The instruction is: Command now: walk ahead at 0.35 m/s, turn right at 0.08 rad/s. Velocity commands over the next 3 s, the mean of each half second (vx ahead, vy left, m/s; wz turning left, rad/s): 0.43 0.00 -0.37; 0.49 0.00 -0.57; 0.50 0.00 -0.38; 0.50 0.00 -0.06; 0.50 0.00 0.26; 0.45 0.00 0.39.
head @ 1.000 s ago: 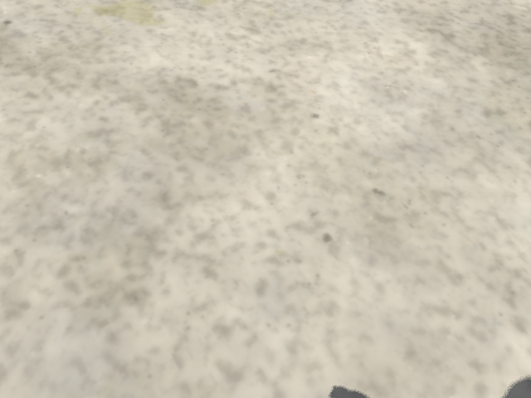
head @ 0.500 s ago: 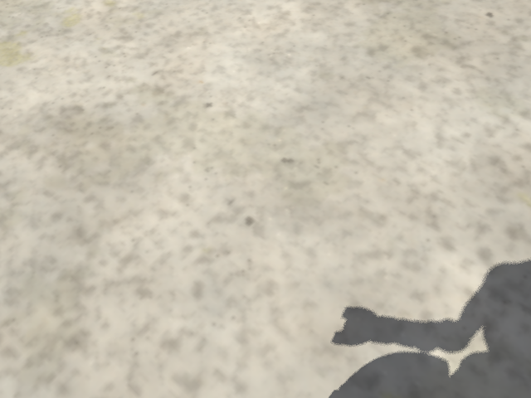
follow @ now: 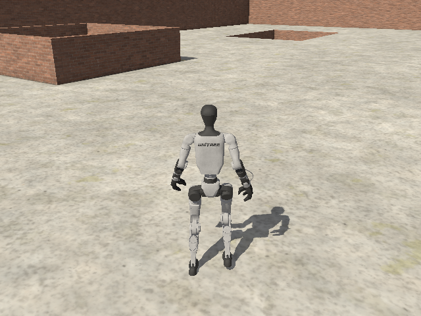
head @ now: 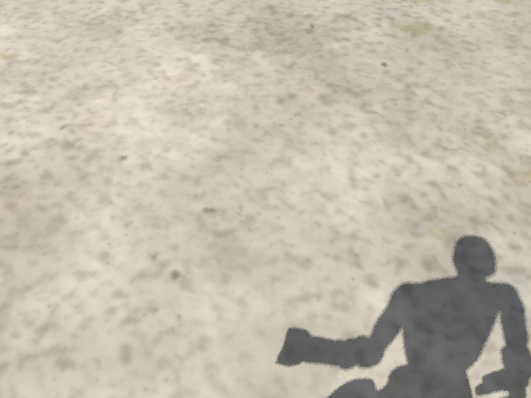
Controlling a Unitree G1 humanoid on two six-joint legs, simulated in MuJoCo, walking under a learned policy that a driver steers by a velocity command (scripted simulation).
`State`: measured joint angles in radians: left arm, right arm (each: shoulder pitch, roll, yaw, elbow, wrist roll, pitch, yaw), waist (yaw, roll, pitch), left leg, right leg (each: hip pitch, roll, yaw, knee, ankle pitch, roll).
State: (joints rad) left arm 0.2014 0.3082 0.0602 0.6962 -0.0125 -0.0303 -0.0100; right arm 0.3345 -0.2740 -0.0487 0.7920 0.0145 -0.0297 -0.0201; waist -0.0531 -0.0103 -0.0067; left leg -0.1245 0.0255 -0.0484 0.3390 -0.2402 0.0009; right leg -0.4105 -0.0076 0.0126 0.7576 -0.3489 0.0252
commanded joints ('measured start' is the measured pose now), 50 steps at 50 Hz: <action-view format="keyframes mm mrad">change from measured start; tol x32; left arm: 1 -117 41 3 -94 -9 -39 -14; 29 351 -29 -7 -30 -17 -19 30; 50 -165 68 17 -180 -7 0 -46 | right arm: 1 -25 -206 -52 -65 12 -11 5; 22 -402 -98 -10 -231 -2 -93 58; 29 44 -294 -82 -149 -32 -83 34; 50 -51 -247 -82 -30 20 -40 20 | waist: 1 -8 187 42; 7 156 -307 -86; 25 85 -108 62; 29 1 345 -391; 50 10 71 70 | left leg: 1 -61 184 -173 -159 -127 192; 9 -773 36 -36 825 -203 40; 25 -300 -31 -17 155 220 -4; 27 -20 -22 6 117 200 51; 29 575 380 -639 41 -130 262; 36 3 233 -163 -168 94 196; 50 197 256 209 -75 588 126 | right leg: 1 43 19 -55 -164 41 -8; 5 387 20 -41 -295 120 -70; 8 580 -365 764 -585 -352 -356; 27 279 -97 310 -228 555 -137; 29 -205 109 169 396 -227 -42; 31 -354 -8 162 553 -127 -29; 50 -154 -38 -68 -130 214 -101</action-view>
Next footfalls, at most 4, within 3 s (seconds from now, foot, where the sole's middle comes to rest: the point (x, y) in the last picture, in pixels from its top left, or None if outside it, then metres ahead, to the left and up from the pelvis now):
0.12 right None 0.09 -0.13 -0.78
0.56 left None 0.44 0.05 -0.78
1.06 right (379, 366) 0.59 -0.31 -0.78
1.58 left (357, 250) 0.95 -0.32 -0.78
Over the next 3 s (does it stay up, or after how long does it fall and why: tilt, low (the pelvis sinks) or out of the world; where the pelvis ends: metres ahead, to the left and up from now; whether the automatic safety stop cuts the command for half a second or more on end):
stays up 1.41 -0.73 0.00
